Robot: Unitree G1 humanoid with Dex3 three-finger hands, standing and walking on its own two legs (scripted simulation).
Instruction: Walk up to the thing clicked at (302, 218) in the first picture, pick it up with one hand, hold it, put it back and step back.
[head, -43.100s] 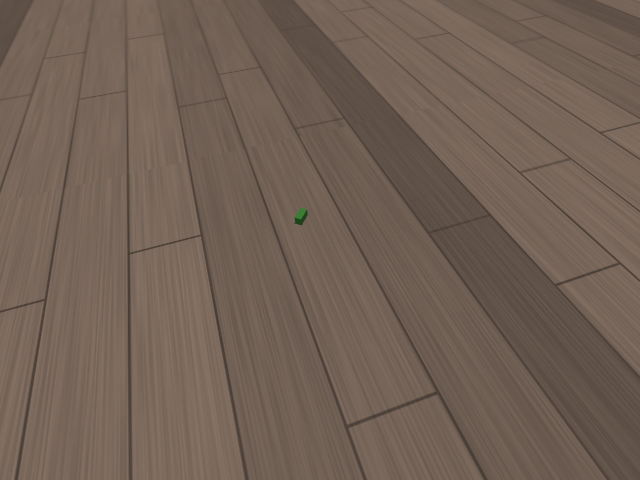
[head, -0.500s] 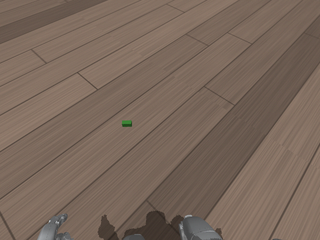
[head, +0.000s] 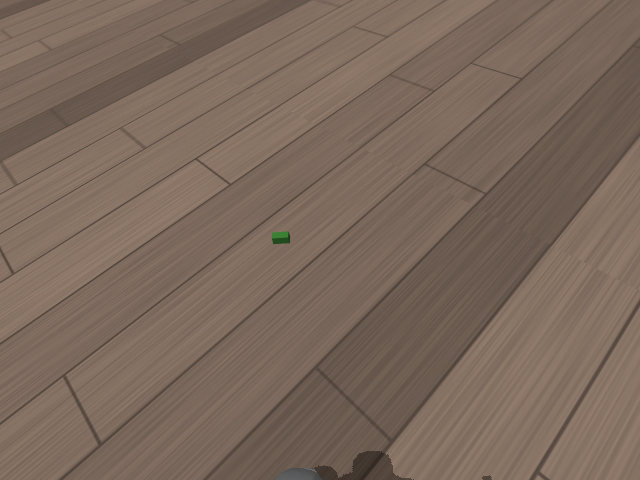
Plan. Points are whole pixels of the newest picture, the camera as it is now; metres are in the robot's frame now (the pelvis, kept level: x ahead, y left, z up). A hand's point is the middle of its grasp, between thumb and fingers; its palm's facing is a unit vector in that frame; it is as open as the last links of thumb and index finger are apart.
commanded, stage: step back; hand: left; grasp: from above
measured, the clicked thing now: (281, 237) +1.08 +0.30 -0.75
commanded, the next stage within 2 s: stand in 0.94 s
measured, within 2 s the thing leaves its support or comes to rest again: neither
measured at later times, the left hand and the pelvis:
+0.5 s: hand out of the picture +0.01 +0.26 -0.14, palm faces +0.08 -0.91 -0.40, open 7.4 cm; pelvis -0.01 -0.02 +0.00, yaw +2 degrees
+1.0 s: hand out of the picture +0.11 +0.30 -0.15, palm faces +0.05 -0.93 -0.36, open 7.4 cm; pelvis +0.04 +0.03 +0.00, yaw +3 degrees
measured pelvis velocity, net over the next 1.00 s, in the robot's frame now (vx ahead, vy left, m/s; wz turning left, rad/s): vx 0.04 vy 0.03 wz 0.05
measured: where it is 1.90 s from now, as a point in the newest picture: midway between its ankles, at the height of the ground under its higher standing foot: outside the picture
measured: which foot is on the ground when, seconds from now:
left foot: up 0.00-0.08, down 0.10-0.40, up 0.42-0.72, down 0.74-1.00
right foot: down 0.00-1.00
